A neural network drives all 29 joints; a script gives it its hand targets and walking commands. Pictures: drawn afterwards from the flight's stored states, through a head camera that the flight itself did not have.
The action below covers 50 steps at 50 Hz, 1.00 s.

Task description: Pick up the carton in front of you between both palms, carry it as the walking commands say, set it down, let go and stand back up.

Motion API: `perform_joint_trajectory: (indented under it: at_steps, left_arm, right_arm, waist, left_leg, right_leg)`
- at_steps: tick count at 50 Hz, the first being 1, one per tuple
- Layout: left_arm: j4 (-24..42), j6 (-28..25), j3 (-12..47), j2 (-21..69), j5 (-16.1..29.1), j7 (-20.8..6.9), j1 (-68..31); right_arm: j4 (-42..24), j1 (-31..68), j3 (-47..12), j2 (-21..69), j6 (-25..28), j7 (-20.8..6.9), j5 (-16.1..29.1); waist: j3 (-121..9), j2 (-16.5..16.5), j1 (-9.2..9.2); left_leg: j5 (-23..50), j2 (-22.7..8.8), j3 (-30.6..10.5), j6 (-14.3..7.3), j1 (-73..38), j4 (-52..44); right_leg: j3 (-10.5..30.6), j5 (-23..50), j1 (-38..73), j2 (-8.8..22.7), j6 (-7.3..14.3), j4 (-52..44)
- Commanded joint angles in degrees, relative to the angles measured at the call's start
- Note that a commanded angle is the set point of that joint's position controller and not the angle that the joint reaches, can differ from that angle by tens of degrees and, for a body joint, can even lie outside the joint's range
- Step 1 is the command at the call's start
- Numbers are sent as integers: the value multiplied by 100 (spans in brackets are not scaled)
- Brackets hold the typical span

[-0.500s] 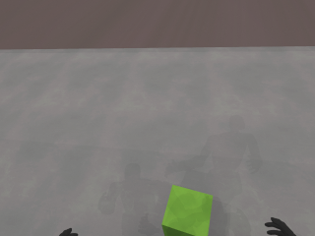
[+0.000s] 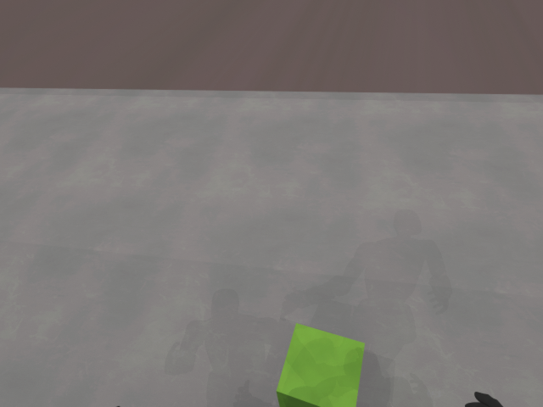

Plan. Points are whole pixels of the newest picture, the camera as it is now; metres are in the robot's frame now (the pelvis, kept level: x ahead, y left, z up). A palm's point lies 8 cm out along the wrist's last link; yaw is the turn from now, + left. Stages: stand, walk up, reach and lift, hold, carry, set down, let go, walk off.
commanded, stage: stand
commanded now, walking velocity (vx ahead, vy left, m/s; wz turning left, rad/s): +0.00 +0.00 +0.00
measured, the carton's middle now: (320, 379) +0.36 -0.08 -0.65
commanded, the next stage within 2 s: none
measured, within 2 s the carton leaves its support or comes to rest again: neither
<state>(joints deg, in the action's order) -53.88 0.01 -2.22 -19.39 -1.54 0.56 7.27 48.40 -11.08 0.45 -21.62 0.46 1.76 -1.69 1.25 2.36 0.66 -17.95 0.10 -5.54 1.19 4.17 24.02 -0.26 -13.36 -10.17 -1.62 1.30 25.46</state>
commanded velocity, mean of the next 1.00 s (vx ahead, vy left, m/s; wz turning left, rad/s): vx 0.00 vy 0.00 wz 0.00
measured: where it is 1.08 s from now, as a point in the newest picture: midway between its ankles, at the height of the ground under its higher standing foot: outside the picture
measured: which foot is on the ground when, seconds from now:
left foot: down 0.00-1.00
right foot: down 0.00-1.00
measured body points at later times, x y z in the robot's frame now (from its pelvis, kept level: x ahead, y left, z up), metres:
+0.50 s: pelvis -0.01 +0.00 +0.00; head -0.02 -0.01 +0.45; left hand +0.09 +0.32 -0.11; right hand +0.09 -0.31 -0.12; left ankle -0.05 +0.14 -0.74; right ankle +0.00 -0.11 -0.74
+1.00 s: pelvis -0.02 +0.00 +0.00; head -0.02 -0.01 +0.45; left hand +0.09 +0.32 -0.11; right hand +0.08 -0.31 -0.12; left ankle -0.05 +0.14 -0.74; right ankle +0.00 -0.11 -0.74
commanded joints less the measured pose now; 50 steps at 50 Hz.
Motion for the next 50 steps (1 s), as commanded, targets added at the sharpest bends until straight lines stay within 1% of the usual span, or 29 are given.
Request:
perform_joint_trajectory:
  at_steps: [1, 17, 50]
  left_arm:
    - [188, -66, -180, -967, 8, 16, -232]
    - [-183, -79, -115, -1111, 37, -9, -306]
    - [-500, -105, -19, -1269, 99, -14, -425]
  right_arm:
    - [-203, 129, 188, -855, 74, 15, 4]
    - [199, 204, 150, -954, 89, -16, 27]
    - [625, 312, 133, -1055, 84, -60, 62]
  waist:
    - [-164, -184, 8]
    - [-75, -189, 16]
    - [-122, -218, -3]
  left_leg:
    - [1341, -487, -282, -155, 532, -401]
    - [1044, -520, -304, -184, 536, -604]
    - [1128, -577, -262, -197, 409, -755]
  right_leg:
    - [660, 1195, 507, 670, 25, -390]
    - [734, 865, 470, 712, 30, -581]
    - [782, 1078, 487, 785, 57, -662]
